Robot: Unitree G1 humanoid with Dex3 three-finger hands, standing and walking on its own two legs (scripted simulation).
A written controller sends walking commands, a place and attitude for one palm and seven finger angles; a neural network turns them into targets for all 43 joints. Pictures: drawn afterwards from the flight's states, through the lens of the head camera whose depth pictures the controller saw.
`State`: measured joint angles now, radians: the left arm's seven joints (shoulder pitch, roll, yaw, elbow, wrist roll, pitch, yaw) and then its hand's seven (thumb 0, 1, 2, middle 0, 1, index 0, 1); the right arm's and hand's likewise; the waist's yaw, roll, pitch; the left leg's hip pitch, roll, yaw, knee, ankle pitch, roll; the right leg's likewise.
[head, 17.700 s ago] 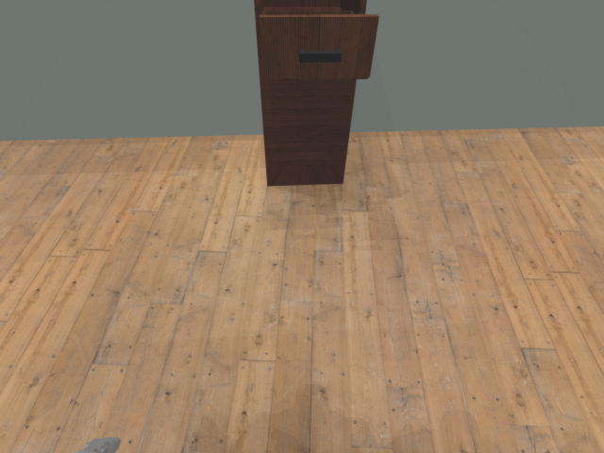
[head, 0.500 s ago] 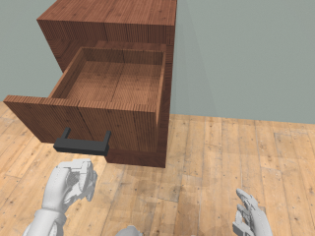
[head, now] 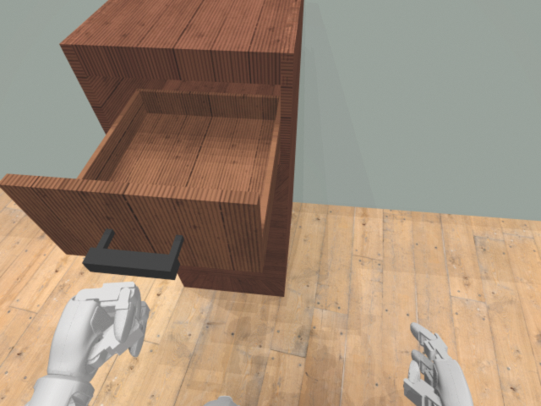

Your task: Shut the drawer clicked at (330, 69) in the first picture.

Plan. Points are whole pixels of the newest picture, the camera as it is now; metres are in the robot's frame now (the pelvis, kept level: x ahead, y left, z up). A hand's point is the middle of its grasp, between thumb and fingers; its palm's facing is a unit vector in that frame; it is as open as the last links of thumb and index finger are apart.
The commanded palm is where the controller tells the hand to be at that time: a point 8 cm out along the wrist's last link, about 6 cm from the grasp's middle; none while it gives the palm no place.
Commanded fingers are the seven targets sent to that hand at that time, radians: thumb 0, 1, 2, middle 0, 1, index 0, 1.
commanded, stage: push the drawer shut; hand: left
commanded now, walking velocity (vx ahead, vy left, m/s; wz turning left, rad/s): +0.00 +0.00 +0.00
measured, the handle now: (137, 250) +0.32 +0.21 +0.07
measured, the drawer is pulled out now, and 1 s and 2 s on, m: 0.26 0.17 0.06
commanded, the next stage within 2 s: none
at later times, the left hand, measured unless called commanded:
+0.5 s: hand (146, 294) +0.25 +0.18 +0.07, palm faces -0.09 -0.99 -0.05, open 3.0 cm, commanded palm +0.25 +0.24 +0.07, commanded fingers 0.00 0.90 0.90 -1.40 -1.60 -1.40 -1.60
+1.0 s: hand (166, 248) +0.32 +0.17 +0.07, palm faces -0.09 -0.99 -0.05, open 3.1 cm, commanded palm +0.31 +0.22 +0.07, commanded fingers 0.00 0.90 0.90 -1.40 -1.60 -1.40 -1.60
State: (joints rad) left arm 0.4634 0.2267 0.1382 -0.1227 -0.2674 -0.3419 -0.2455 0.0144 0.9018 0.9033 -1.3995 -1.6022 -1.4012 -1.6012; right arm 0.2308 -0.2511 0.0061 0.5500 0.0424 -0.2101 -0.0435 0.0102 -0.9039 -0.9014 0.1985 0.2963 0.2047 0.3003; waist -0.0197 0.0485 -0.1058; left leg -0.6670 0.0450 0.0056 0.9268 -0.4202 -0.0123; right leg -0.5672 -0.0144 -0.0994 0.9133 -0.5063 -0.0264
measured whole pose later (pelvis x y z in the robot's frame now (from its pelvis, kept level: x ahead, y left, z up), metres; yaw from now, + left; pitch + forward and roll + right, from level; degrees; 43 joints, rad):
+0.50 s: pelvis -0.01 +0.01 +0.00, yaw +0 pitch +9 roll -1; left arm 0.20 0.25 0.15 0.08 -0.27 -0.31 -0.27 -0.02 0.82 0.91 -1.40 -1.60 -1.40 -1.60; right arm 0.25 -0.27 0.02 0.58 0.05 -0.19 -0.06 0.01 -0.90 -0.90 0.20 0.30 0.21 0.30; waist -0.03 0.05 -0.08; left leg -0.68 0.04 0.01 0.91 -0.40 0.00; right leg -0.58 -0.02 -0.09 0.90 -0.48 -0.02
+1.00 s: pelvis -0.02 +0.02 +0.00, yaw -1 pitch +9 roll -1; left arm -0.14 0.25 0.13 0.36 -0.21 -0.29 -0.19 -0.01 0.86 0.93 -1.40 -1.60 -1.40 -1.60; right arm 0.25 -0.26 0.03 0.61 0.04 -0.14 -0.04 0.01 -0.90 -0.90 0.20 0.30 0.21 0.30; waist -0.05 0.03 -0.07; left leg -0.68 0.03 0.03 0.88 -0.37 0.01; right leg -0.59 -0.02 -0.08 0.88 -0.45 -0.01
